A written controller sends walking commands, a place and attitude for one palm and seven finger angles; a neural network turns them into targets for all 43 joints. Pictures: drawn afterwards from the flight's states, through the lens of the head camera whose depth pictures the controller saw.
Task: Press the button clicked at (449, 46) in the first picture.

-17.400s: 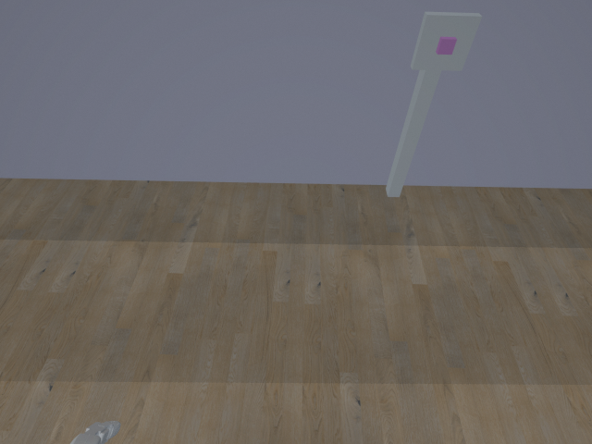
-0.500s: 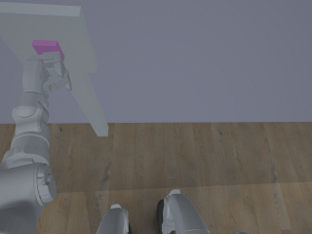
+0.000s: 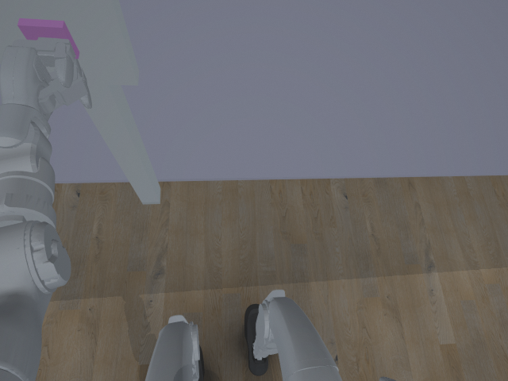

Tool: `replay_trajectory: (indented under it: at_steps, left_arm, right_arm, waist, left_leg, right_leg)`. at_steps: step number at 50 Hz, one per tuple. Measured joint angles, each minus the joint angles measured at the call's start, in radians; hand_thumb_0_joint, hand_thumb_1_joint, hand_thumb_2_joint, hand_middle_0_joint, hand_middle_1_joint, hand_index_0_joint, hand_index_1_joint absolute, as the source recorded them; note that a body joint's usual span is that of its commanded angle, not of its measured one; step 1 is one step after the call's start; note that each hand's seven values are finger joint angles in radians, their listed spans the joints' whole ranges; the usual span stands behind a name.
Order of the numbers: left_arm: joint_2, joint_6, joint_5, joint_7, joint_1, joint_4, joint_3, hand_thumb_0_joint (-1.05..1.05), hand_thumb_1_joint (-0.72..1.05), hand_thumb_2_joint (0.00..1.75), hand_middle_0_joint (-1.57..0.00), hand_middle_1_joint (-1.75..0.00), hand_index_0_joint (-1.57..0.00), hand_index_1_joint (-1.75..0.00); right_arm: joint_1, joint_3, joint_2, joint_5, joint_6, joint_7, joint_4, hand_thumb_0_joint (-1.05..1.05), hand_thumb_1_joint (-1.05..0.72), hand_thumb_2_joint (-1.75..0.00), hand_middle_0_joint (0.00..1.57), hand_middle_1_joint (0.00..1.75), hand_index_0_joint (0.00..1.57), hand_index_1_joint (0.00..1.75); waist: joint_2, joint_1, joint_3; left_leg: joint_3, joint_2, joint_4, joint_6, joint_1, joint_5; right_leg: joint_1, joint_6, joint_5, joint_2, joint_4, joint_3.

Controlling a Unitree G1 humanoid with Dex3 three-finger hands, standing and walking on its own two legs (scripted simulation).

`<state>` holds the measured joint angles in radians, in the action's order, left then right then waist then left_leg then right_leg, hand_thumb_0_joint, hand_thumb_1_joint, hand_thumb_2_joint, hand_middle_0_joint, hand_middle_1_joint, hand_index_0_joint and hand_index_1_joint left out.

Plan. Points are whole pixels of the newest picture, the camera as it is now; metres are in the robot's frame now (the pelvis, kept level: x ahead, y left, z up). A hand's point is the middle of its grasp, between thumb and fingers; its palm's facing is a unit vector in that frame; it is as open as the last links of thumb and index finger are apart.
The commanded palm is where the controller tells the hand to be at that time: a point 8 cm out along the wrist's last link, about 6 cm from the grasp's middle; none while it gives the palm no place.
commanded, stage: hold the button down briefly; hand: left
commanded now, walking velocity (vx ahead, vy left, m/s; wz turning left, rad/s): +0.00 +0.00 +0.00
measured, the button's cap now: (51, 35) +0.59 +0.21 +0.09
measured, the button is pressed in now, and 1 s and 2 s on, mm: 7 0 0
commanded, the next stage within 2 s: pull the fist back off the button in 0.20 s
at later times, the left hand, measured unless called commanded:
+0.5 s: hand (79, 82) +0.54 +0.19 +0.06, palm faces -0.06 -1.00 -0.05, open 3.6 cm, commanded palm +0.54 +0.22 +0.07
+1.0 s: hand (72, 100) +0.51 +0.19 +0.06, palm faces -0.03 -1.00 -0.06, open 3.2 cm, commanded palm +0.47 +0.23 +0.07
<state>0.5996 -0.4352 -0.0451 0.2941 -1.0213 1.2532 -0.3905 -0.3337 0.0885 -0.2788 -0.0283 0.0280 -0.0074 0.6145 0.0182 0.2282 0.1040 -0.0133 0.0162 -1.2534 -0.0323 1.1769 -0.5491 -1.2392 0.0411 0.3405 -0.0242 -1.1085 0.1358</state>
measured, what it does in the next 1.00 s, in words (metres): stands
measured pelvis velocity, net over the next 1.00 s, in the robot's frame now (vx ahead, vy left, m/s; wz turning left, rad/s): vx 0.03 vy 0.01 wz -0.01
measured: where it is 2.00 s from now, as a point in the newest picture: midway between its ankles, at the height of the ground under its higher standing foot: (226, 371)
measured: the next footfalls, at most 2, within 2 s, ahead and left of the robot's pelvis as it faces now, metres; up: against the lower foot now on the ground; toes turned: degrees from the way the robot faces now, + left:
none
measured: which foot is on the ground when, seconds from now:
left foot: down 0.00-1.00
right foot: down 0.00-1.00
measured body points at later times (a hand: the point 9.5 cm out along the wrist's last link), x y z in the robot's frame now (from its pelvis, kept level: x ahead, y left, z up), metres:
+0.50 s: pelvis -0.02 +0.01 -0.01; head +0.15 +0.04 +0.40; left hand +0.54 +0.24 +0.07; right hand -0.02 -0.25 -0.11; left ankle +0.01 +0.10 -0.63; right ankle +0.09 -0.11 -0.63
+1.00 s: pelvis +0.03 +0.01 +0.02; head +0.17 +0.03 +0.45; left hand +0.51 +0.25 +0.07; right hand +0.06 -0.25 -0.09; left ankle +0.01 +0.10 -0.63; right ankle +0.09 -0.10 -0.63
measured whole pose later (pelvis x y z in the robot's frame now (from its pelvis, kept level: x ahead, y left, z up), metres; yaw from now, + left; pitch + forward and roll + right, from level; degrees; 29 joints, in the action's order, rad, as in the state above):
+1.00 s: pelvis +0.03 +0.01 +0.02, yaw +0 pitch +25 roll -3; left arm 0.44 -0.40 -0.12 0.24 -0.70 0.95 -0.35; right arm -0.36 0.06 -0.27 -0.02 0.05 0.02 0.56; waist 0.02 0.16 0.13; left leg 0.02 0.00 -1.14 -0.05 1.02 -0.56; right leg -1.11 0.02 0.36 0.00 -1.04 0.07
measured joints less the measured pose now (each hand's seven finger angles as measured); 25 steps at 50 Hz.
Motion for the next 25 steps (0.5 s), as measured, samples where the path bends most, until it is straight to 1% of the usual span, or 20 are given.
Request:
replay_trajectory:
  at_steps: [6,12,19,25]
  left_arm:
    - [0.022,0.016,0.013,-0.015,-0.044,0.030,0.014,0.04,0.83,0.92,-1.30,-1.50,-1.53,-1.50]
    - [0.031,0.029,0.024,-0.033,-0.073,0.044,0.021,0.04,0.83,0.92,-1.30,-1.50,-1.53,-1.50]
    - [0.042,0.040,0.038,-0.031,-0.101,0.056,0.025,0.04,0.83,0.92,-1.30,-1.50,-1.54,-1.50]
    - [0.042,0.047,0.048,-0.026,-0.107,0.053,0.015,0.04,0.83,0.92,-1.30,-1.50,-1.54,-1.50]
  right_arm:
    - [-0.011,0.010,-0.005,-0.001,-0.019,-0.003,0.006,0.00,-0.91,-0.90,0.21,0.30,0.20,0.30]
    - [-0.021,0.017,-0.009,-0.003,-0.037,-0.003,0.009,0.00,-0.91,-0.90,0.21,0.30,0.20,0.30]
    - [-0.028,0.025,-0.011,-0.002,-0.052,-0.005,0.006,0.00,-0.91,-0.90,0.21,0.30,0.20,0.30]
    - [-0.032,0.025,-0.011,-0.004,-0.051,-0.001,-0.007,0.00,-0.91,-0.90,0.21,0.30,0.20,0.30]
  waist:
    - [0.000,0.015,0.003]
    - [0.001,0.027,0.003]
    - [0.001,0.038,0.002]
    - [0.002,0.041,0.002]
  left_leg:
    - [-0.002,-0.004,-0.021,-0.004,0.036,0.008]
    - [-0.002,-0.009,-0.033,-0.008,0.059,0.017]
    - [-0.004,-0.015,-0.044,-0.012,0.080,0.023]
    - [-0.002,-0.016,-0.049,-0.016,0.088,0.024]
  right_leg:
    - [-0.030,-0.001,-0.011,-0.004,-0.013,0.001]
    - [-0.051,-0.006,-0.020,-0.003,-0.020,-0.005]
    - [-0.068,-0.011,-0.029,0.004,-0.026,-0.014]
    - [-0.075,-0.014,-0.031,0.009,-0.028,-0.021]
